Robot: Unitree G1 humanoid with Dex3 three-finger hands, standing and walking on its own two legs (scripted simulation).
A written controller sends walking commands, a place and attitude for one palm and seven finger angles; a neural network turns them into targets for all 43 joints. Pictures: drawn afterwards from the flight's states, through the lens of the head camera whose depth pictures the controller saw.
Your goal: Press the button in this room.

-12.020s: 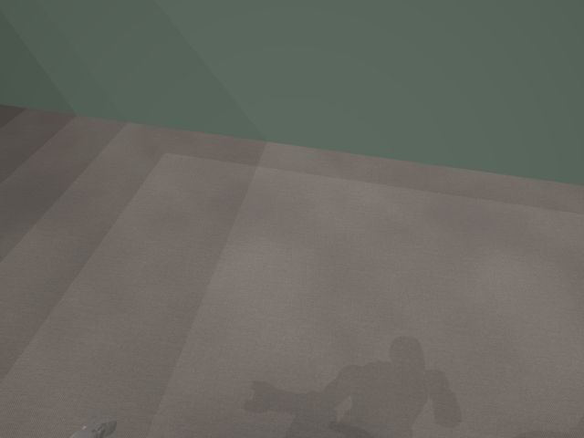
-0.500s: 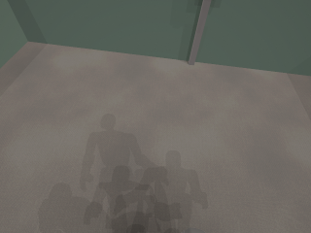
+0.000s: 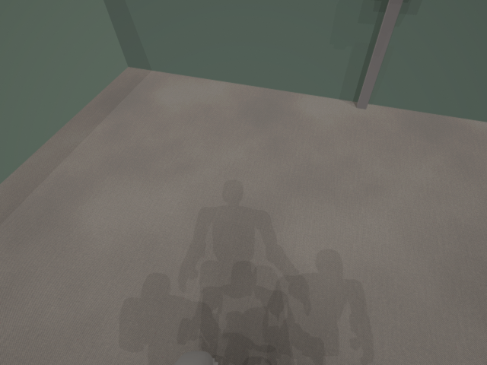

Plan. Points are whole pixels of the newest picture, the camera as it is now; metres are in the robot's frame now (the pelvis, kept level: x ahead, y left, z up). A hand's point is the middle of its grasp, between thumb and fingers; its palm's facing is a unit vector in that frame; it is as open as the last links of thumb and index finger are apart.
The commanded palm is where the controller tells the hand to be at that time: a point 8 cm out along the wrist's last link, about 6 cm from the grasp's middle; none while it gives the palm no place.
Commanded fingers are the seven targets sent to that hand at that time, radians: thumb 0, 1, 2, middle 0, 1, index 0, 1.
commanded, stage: turn or walk to find it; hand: left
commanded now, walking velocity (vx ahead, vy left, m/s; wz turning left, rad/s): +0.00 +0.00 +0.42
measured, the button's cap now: out of the picture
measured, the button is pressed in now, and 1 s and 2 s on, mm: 0 0 0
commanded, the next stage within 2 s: none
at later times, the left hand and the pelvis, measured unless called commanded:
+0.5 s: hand out of the picture +0.02 +0.26 -0.16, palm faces +0.23 -0.94 -0.26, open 7.4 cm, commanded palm none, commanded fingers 0.00 0.90 0.90 -0.20 -0.30 -0.20 -0.30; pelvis -0.02 +0.04 +0.00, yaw +11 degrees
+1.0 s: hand out of the picture -0.09 +0.22 -0.18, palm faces +0.45 -0.86 -0.24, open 7.4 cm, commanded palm none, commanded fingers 0.00 0.90 0.90 -0.20 -0.30 -0.20 -0.30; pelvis -0.04 +0.02 -0.01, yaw +26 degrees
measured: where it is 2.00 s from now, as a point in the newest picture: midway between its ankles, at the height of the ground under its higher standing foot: outside the picture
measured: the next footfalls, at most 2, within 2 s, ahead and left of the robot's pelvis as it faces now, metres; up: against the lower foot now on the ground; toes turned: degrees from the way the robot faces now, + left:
left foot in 0.18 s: +0.01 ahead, +0.15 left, +0.00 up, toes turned +10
right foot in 0.60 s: +0.04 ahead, -0.08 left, +0.00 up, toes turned +10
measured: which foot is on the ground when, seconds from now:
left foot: up 0.00-0.16, down 0.18-0.60, up 0.62-1.00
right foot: down 0.00-0.18, up 0.20-0.58, down 0.60-1.00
